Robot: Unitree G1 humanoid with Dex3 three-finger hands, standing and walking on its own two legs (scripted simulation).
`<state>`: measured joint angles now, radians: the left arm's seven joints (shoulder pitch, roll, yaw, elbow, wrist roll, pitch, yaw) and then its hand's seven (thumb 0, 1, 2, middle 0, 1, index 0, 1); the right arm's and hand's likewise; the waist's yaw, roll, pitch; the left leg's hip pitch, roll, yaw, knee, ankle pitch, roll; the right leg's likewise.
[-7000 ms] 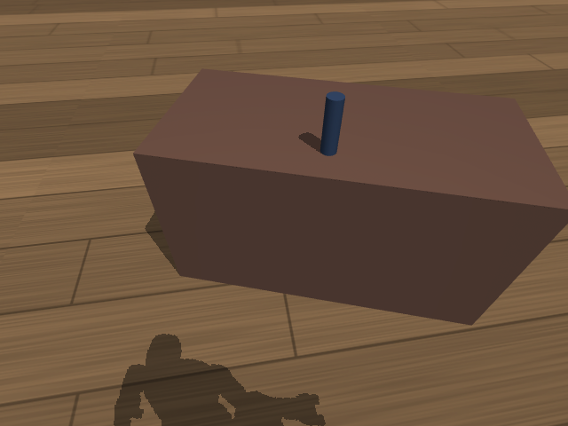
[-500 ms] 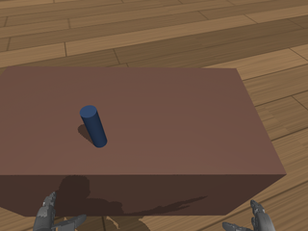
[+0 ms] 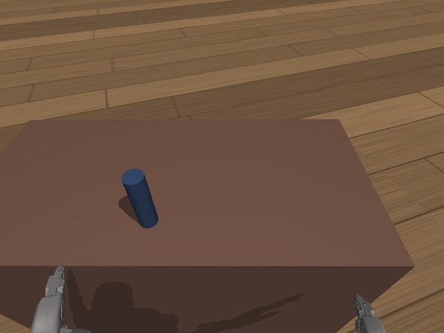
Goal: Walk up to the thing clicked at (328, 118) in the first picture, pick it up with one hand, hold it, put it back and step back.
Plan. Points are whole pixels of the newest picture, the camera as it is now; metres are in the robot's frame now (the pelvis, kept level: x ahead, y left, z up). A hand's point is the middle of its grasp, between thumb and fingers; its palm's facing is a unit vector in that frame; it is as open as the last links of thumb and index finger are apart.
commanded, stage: rise first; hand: left
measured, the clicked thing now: (141, 200) +0.44 +0.22 -0.04
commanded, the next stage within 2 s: go down in 0.78 s
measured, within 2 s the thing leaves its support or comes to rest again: neither
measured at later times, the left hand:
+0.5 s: hand (72, 310) +0.17 +0.26 +0.01, palm faces +0.31 -0.88 -0.36, open 17.6 cm
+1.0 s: hand (64, 306) +0.17 +0.27 +0.02, palm faces +0.35 -0.87 -0.35, open 17.6 cm
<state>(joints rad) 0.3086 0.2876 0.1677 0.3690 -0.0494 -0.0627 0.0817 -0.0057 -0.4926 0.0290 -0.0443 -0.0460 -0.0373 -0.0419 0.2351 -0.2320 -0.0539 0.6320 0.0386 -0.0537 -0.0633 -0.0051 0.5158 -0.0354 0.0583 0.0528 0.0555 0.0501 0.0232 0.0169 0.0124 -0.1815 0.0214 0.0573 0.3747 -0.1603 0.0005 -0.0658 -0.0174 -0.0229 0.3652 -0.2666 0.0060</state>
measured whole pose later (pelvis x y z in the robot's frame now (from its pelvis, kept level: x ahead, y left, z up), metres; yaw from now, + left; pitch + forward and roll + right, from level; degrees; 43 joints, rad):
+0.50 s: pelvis -0.01 +0.00 +0.00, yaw +0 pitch -4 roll +0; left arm 0.40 0.30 0.21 0.14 -0.05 -0.12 0.06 -0.01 -0.56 0.04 -0.06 -0.05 -0.04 -0.06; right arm 0.23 -0.24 -0.09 0.64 0.03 -0.07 -0.06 -0.01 0.51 -0.04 0.06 0.05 0.05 0.05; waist 0.03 0.03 0.04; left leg -0.14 0.02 0.05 0.35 -0.14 0.00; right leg -0.02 -0.01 -0.03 0.35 -0.25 0.00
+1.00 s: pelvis -0.01 +0.00 +0.00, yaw +1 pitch -3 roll +0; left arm 0.39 0.28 0.27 0.13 -0.05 -0.18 0.03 -0.01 -0.58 0.05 -0.06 -0.06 -0.05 -0.07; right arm 0.22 -0.24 -0.11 0.67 0.01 -0.09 -0.04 -0.01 0.50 -0.05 0.06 0.05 0.06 0.05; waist 0.04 0.03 0.04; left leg -0.17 0.02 0.04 0.38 -0.16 0.00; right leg -0.05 -0.02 -0.04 0.38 -0.27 0.00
